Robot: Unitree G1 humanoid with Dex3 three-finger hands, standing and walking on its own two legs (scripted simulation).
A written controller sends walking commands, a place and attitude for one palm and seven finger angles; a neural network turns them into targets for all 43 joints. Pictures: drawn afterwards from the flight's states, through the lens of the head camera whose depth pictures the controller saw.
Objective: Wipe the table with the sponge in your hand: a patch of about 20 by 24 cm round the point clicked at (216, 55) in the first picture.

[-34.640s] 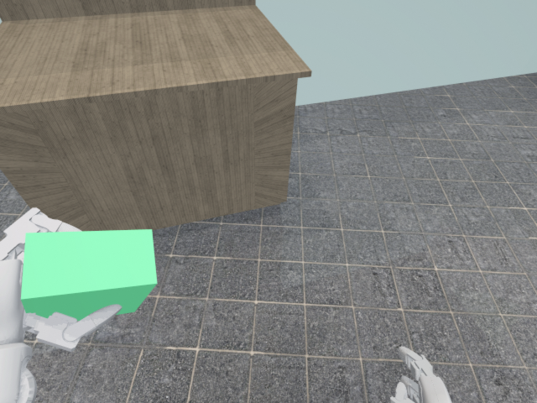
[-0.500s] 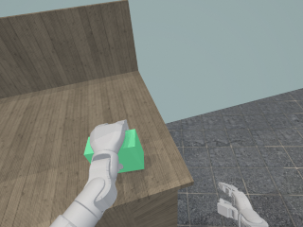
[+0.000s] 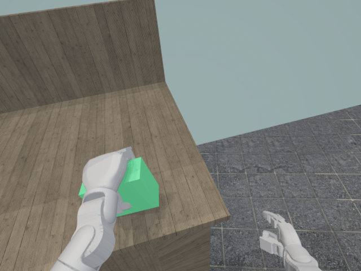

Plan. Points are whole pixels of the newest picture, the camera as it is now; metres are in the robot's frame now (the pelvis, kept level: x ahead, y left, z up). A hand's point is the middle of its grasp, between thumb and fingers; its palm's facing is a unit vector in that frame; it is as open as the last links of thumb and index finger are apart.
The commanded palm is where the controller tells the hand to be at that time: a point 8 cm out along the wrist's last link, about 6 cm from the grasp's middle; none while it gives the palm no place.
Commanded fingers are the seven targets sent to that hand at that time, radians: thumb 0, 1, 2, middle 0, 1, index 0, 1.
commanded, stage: slide back across to the middle lane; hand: left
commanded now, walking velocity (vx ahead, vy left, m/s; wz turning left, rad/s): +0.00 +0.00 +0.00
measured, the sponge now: (126, 193) +0.27 +0.18 +0.05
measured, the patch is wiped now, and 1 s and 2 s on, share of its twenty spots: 0.90 0.95 0.95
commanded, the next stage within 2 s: wipe forward along the middle lane in 0.12 s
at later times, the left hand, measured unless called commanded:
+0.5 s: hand (101, 187) +0.26 +0.22 +0.08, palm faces +0.02 -0.07 -1.00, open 10.3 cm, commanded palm +0.24 +0.23 +0.13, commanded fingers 0.00 0.10 1.30 -1.20 -1.60 -1.20 -1.60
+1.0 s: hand (101, 169) +0.32 +0.25 +0.08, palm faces -0.03 -0.04 -1.00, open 10.3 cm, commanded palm +0.30 +0.25 +0.12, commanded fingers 0.00 0.10 1.30 -1.20 -1.60 -1.20 -1.60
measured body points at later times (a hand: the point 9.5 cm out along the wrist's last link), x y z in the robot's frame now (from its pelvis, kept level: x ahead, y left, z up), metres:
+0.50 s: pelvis -0.02 +0.00 +0.00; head -0.05 -0.06 +0.45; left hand +0.26 +0.22 +0.14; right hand +0.23 -0.21 -0.08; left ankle +0.04 +0.17 -0.73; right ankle -0.04 -0.11 -0.73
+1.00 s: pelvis -0.02 -0.01 +0.00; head -0.04 -0.05 +0.44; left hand +0.31 +0.25 +0.14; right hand +0.18 -0.24 -0.12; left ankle +0.04 +0.17 -0.73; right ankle -0.04 -0.11 -0.73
